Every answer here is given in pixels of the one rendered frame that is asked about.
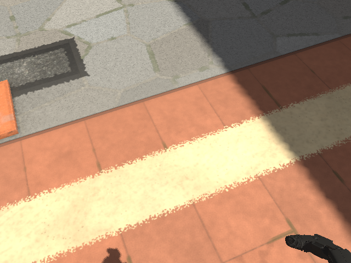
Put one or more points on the right robot hand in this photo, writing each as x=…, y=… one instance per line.
x=319, y=246

